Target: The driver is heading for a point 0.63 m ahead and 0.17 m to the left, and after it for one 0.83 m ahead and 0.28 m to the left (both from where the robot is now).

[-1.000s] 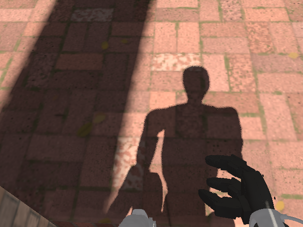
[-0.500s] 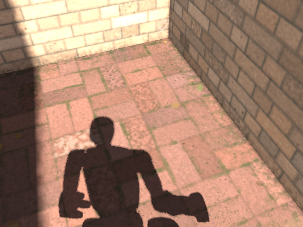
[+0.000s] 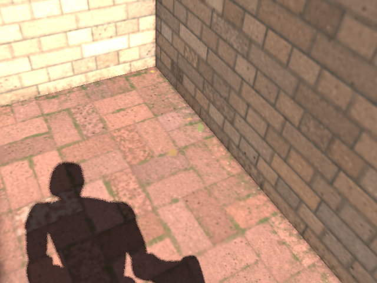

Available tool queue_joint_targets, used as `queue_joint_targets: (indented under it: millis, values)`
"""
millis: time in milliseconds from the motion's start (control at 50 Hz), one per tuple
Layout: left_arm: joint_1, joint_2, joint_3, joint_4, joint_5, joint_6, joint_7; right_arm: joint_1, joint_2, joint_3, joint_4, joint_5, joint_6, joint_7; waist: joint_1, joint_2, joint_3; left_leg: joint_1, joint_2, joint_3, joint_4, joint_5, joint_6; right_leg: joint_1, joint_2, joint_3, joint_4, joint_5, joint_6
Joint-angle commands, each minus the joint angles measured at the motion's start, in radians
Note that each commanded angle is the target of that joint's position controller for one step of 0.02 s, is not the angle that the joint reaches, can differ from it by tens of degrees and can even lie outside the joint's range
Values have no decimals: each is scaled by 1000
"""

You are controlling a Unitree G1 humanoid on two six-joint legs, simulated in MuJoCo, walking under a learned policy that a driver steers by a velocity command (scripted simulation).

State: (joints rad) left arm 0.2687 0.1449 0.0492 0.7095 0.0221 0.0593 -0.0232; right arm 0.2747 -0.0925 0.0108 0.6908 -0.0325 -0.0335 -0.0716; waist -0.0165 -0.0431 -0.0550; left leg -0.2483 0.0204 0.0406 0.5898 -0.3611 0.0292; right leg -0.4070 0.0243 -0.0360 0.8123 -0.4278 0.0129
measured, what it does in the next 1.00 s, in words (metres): steps on the spot: right foot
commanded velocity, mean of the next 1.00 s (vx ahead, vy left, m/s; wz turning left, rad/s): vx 0.08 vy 0.00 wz -0.03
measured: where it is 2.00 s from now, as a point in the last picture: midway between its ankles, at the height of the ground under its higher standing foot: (173, 253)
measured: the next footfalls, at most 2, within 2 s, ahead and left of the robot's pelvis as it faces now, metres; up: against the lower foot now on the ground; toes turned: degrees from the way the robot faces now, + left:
right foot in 0.08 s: +0.04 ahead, -0.12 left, +0.00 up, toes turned -2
left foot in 1.36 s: +0.39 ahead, +0.07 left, +0.17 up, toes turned +4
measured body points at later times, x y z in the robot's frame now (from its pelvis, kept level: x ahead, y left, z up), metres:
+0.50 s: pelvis +0.01 -0.03 +0.01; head +0.01 -0.04 +0.46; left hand +0.04 +0.19 -0.13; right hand +0.04 -0.26 -0.14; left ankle -0.03 +0.10 -0.73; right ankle +0.00 -0.12 -0.73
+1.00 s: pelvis +0.07 -0.05 -0.01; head +0.07 -0.05 +0.44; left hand +0.10 +0.18 -0.15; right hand +0.06 -0.29 -0.16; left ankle -0.03 +0.10 -0.73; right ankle +0.00 -0.12 -0.73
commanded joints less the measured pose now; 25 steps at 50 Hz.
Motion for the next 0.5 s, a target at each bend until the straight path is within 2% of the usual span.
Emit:
queue_joint_targets:
  millis: [20,40,60,80,100,120,140,160,200,240,260,340,360,420,440,500]
  values:
    - [-54,9,-4,-72,-20,-19,7,-72,-126,-36,-59,7,-19,-9,23,216,23,80,175,-154,-138,711,128,37,2,-35,-228,63,-19]
    - [-25,0,-12,-57,-26,-28,9,-54,-135,-40,-45,15,-11,0,36,234,11,81,167,-148,-122,717,116,97,-15,-12,-330,171,-24]
    - [-9,7,-14,-48,-14,-36,14,-30,-133,-44,-31,22,-9,9,30,222,-4,77,158,-145,-114,711,103,147,-31,14,-374,282,-28]
    - [-1,31,-14,-50,3,-44,20,-14,-123,-46,-23,25,-9,18,20,182,-19,62,146,-140,-106,657,88,187,-70,58,-381,363,-29]
    - [-3,64,-12,-63,14,-53,23,23,-117,-48,-20,24,-13,28,-11,97,-50,27,128,-127,-129,544,72,248,-121,106,-348,521,-35]
    - [-12,43,-17,-54,9,-57,22,38,-98,-40,9,30,-13,32,-12,6,-45,42,106,-103,-199,442,60,219,-118,99,-339,485,-47]
    - [5,27,-20,-51,1,-61,24,10,-117,-44,30,18,-9,28,18,8,8,41,92,-90,-194,384,51,189,-111,102,-369,439,-48]
    - [23,26,-22,-41,1,-63,28,2,-120,-45,44,10,-7,28,22,2,20,55,91,-85,-203,380,46,182,-114,106,-386,437,-47]
    - [50,36,-21,-28,0,-67,35,0,-117,-43,68,6,-3,32,23,5,26,67,92,-86,-220,368,48,192,-115,105,-406,424,-50]
    - [76,35,-20,-10,5,-69,41,14,-118,-41,105,1,2,32,20,4,39,57,89,-83,-244,269,44,205,-114,103,-431,379,-49]
    - [98,43,-17,0,6,-67,44,38,-122,-42,128,7,7,30,19,1,37,58,84,-83,-253,222,41,208,-112,100,-436,352,-48]
    - [111,40,-19,22,5,-68,48,40,-122,-37,185,7,12,27,20,12,70,45,82,-84,-268,168,35,201,-112,108,-473,308,-52]
    - [102,45,-13,16,-1,-75,45,40,-128,-37,196,14,1,34,30,21,71,38,75,-84,-261,156,36,198,-106,109,-475,283,-59]
    - [126,44,-10,49,3,-87,44,61,-116,-28,234,17,-9,37,28,16,75,46,80,-84,-266,151,39,209,-109,115,-496,287,-70]
    - [122,45,-13,55,0,-87,51,42,-115,-26,240,18,-3,32,27,10,72,58,79,-82,-258,157,41,211,-106,121,-509,292,-77]
    - [145,39,-14,81,0,-85,57,68,-116,-18,275,17,4,25,25,27,78,58,81,-80,-256,162,38,228,-108,120,-520,309,-81]
Over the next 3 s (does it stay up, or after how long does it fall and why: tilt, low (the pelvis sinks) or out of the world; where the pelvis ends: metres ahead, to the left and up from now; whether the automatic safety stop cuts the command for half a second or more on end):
stays up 0.90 0.27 0.18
